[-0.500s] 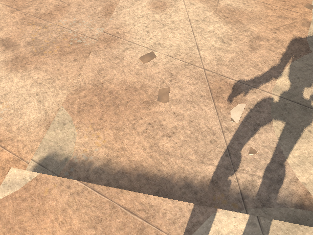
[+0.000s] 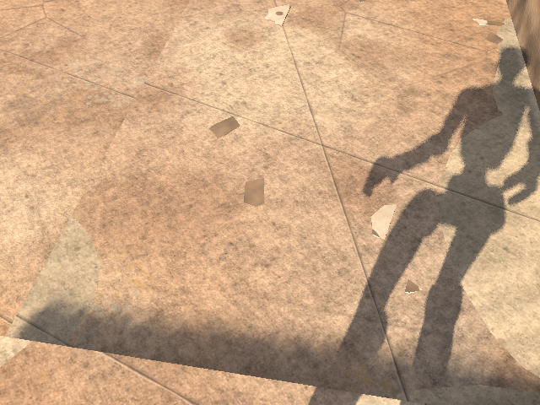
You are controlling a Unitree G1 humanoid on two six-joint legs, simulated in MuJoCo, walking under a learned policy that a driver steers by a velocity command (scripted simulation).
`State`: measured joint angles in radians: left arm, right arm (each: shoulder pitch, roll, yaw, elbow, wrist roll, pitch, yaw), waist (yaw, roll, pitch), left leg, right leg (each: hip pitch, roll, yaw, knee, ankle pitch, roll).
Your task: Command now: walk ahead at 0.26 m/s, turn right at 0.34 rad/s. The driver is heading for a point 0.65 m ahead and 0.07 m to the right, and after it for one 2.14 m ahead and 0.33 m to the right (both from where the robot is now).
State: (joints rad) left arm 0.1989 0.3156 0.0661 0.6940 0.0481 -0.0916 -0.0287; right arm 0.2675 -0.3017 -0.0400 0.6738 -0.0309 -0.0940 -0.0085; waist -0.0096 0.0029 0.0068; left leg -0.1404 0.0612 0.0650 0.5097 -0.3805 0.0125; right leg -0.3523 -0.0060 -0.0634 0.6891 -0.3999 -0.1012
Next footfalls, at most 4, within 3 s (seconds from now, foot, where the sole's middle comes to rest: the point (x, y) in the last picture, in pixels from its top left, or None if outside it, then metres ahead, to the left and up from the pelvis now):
0.54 left None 0.44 0.00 -0.77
1.04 right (373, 357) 0.69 -0.27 -0.89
1.48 left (278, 351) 0.71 0.00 -0.89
1.88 right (369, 359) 0.68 -0.26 -0.89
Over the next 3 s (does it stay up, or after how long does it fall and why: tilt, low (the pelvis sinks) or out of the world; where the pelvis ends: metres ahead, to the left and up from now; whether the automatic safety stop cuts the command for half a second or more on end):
stays up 1.13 -0.15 -0.13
